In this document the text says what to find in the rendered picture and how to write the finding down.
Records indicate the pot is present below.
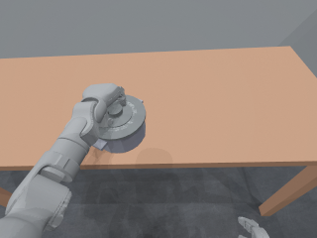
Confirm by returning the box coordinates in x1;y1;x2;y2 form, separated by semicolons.
92;99;146;154

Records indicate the robot left forearm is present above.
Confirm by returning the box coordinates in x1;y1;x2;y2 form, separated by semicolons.
5;95;107;216

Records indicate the left robot hand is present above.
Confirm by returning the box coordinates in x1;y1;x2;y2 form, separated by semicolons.
82;83;127;128

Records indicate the knob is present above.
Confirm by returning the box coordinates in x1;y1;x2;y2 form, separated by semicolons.
107;103;123;118

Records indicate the lid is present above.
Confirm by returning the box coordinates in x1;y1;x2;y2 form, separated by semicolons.
98;94;146;141

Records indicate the table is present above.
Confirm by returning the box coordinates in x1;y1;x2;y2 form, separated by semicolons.
0;46;317;216

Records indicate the left robot upper arm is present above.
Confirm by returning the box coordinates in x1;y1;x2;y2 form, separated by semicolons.
0;174;72;238

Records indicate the right robot hand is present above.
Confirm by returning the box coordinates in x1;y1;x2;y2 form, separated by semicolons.
238;216;269;238

